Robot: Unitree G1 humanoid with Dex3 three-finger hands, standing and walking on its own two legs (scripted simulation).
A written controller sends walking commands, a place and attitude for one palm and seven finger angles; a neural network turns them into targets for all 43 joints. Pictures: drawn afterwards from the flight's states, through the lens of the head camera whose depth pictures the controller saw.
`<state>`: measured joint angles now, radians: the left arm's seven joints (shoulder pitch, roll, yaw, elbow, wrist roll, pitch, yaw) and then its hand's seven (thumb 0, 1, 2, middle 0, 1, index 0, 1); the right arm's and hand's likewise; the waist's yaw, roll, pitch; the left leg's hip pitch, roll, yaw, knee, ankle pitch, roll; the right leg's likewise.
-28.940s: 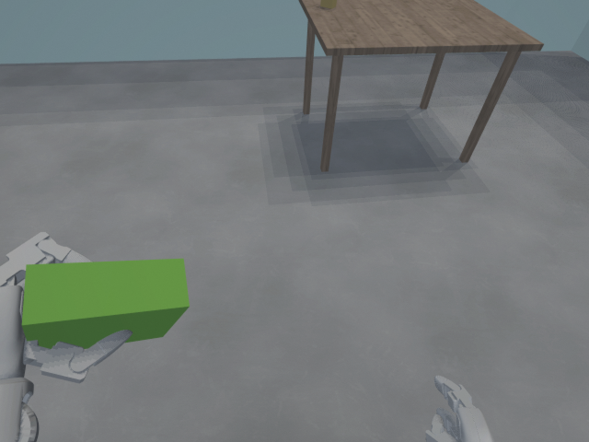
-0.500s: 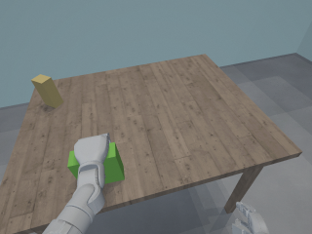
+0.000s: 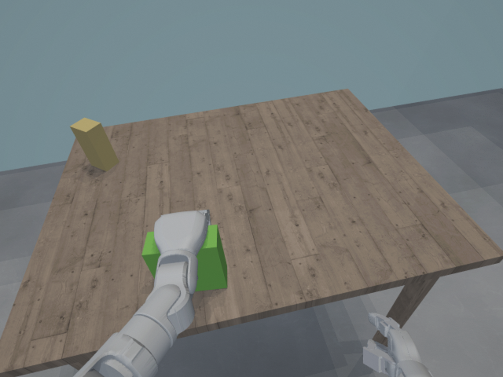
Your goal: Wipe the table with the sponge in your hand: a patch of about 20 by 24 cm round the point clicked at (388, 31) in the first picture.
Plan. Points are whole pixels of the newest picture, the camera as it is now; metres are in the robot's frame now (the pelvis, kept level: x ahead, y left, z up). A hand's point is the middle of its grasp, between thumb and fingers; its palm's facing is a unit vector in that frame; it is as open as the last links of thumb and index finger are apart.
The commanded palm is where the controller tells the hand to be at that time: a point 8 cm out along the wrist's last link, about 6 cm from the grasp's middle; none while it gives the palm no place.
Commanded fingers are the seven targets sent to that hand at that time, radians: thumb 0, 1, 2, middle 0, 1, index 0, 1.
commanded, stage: slide across to the third lane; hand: left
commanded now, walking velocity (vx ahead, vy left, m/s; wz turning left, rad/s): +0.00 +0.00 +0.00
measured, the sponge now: (191, 268) +0.32 +0.17 -0.03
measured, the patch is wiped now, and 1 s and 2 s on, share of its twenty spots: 0.90 0.95 1.00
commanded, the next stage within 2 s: wipe forward along the third lane in 0.20 s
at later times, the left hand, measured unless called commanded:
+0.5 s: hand (204, 240) +0.35 +0.15 +0.02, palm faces -0.08 -0.03 -1.00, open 9.6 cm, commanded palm +0.33 +0.13 +0.06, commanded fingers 0.00 0.10 1.30 -1.20 -1.60 -1.20 -1.60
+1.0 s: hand (208, 219) +0.40 +0.15 +0.02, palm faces -0.08 +0.00 -1.00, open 9.6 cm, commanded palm +0.38 +0.15 +0.05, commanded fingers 0.00 0.10 1.30 -1.20 -1.60 -1.20 -1.60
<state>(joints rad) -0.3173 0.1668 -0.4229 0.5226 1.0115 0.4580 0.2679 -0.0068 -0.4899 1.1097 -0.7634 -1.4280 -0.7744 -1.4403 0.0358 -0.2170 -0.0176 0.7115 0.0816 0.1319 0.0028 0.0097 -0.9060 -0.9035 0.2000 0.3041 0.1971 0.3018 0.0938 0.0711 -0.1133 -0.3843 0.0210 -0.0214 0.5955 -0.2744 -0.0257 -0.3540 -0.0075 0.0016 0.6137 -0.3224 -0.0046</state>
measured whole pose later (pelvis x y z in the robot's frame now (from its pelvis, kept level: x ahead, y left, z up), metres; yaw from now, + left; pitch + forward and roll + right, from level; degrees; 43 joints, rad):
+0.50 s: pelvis -0.01 -0.01 +0.00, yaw +0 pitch +5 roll +0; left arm -0.49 0.11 -0.38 0.76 1.00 0.47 0.30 -0.01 -0.51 1.11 -0.80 -1.40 -0.81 -1.40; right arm 0.06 -0.23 -0.03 0.75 0.08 0.15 -0.02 0.01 -0.91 -0.90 0.20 0.30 0.20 0.30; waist 0.05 0.05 -0.12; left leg -0.41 0.04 -0.02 0.59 -0.25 -0.03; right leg -0.39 0.01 0.00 0.61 -0.30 -0.02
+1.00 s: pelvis -0.02 +0.00 -0.01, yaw -2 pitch +10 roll +0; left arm -0.75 0.14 -0.25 1.08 1.00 0.44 0.37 0.00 -0.53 1.12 -0.81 -1.38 -0.82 -1.38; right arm 0.16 -0.23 -0.03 0.79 0.06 0.13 -0.04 0.01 -0.91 -0.90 0.20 0.30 0.20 0.30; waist -0.03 0.04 -0.15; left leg -0.56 0.05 0.00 0.63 -0.25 -0.03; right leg -0.54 0.02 0.02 0.65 -0.28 -0.01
